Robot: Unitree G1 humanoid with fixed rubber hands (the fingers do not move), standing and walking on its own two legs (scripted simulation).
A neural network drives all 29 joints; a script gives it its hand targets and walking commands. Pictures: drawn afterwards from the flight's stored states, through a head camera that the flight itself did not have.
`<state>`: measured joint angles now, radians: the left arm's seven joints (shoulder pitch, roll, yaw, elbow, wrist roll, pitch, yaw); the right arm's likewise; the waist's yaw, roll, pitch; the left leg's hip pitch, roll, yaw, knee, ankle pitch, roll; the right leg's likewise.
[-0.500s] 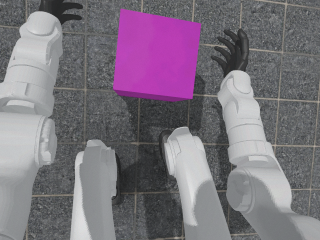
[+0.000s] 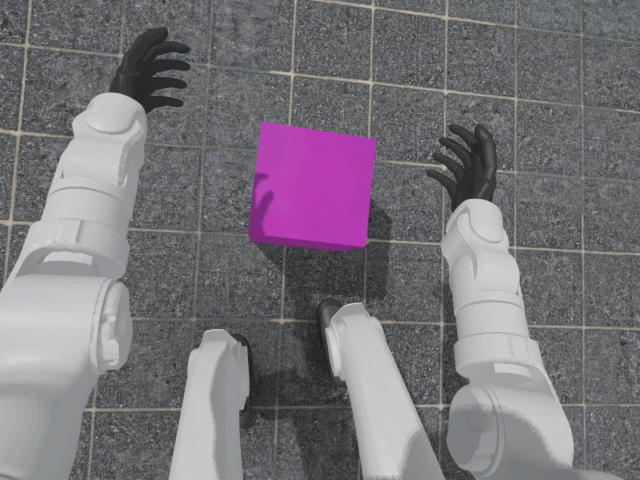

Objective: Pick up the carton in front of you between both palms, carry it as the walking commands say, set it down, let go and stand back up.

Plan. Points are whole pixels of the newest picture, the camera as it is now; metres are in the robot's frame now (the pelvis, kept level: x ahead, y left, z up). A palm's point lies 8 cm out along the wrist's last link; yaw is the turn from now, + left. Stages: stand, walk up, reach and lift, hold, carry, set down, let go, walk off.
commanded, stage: set down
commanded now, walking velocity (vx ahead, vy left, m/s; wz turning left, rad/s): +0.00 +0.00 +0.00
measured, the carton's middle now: (306, 197) +0.48 -0.08 -0.47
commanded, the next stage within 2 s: let go in 0.06 s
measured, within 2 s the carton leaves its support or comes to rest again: neither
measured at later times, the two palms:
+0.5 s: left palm (46, 221) +0.40 +0.17 +0.02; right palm (580, 255) +0.32 -0.25 +0.04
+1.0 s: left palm out of the picture +0.29 +0.22 +0.10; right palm out of the picture +0.27 -0.25 +0.11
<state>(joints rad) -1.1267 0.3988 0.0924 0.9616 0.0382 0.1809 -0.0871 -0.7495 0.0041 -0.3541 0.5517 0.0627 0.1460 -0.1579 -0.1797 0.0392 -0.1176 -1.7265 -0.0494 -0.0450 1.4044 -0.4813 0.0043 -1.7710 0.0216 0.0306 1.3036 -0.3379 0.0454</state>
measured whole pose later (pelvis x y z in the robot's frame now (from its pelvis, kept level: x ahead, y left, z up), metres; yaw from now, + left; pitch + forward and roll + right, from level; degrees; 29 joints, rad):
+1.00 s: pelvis +0.11 -0.01 +0.18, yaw +0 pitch +4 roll -1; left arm 0.17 0.19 0.07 0.50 0.03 0.03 -0.02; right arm 0.24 -0.22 -0.02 0.40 0.04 0.05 0.07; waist -0.03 0.00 0.02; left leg -0.20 0.00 -0.04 0.45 -0.32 -0.01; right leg -0.29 0.03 0.05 0.45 -0.24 0.00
